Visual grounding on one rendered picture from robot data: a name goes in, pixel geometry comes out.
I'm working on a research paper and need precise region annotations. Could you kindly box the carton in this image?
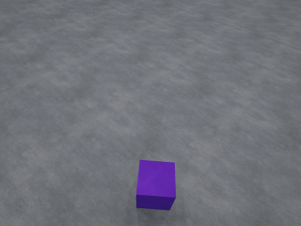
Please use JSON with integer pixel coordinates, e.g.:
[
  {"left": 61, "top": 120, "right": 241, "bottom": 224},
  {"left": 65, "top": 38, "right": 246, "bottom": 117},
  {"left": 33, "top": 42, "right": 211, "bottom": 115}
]
[{"left": 136, "top": 160, "right": 176, "bottom": 210}]

